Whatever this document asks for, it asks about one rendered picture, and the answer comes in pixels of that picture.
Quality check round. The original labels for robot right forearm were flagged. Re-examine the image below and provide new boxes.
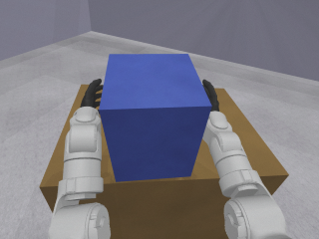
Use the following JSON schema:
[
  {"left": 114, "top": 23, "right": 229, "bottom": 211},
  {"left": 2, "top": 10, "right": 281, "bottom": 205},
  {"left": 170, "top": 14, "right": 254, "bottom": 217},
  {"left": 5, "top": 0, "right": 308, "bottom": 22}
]
[{"left": 202, "top": 111, "right": 287, "bottom": 232}]

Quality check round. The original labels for pedestal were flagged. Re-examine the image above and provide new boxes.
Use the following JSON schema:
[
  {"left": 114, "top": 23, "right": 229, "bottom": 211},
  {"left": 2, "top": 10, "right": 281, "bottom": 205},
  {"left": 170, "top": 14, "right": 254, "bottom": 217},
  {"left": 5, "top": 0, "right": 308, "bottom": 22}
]
[{"left": 39, "top": 84, "right": 289, "bottom": 239}]

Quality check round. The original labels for robot left forearm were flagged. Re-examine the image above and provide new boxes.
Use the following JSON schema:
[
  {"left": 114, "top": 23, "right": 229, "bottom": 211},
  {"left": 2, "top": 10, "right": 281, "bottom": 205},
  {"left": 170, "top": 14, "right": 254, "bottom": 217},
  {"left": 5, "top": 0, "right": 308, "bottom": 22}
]
[{"left": 48, "top": 107, "right": 104, "bottom": 239}]

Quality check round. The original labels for robot left hand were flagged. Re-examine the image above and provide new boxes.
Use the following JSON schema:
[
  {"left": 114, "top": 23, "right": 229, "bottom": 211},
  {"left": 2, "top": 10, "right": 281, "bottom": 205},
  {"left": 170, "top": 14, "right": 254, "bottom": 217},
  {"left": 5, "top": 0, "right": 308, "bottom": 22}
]
[{"left": 80, "top": 79, "right": 104, "bottom": 113}]

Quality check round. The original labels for robot right hand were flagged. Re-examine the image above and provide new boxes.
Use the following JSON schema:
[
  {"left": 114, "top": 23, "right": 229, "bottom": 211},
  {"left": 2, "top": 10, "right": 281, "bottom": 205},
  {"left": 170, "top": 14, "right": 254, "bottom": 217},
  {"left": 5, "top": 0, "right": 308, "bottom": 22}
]
[{"left": 202, "top": 80, "right": 219, "bottom": 112}]

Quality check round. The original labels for carton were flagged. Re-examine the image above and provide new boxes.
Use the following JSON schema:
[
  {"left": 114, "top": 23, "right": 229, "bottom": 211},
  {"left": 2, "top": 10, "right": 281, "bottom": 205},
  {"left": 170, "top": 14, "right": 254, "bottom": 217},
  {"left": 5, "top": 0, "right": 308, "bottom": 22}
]
[{"left": 99, "top": 54, "right": 212, "bottom": 182}]

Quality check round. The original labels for robot right upper arm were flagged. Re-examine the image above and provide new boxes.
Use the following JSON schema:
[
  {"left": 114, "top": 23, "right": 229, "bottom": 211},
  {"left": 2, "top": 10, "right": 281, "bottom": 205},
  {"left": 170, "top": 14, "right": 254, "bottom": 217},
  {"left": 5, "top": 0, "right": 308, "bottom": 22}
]
[{"left": 223, "top": 194, "right": 292, "bottom": 239}]

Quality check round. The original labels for robot left upper arm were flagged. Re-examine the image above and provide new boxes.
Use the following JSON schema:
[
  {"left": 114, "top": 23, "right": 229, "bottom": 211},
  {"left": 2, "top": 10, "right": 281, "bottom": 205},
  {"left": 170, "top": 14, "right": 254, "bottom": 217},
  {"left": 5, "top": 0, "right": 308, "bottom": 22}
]
[{"left": 49, "top": 202, "right": 111, "bottom": 239}]

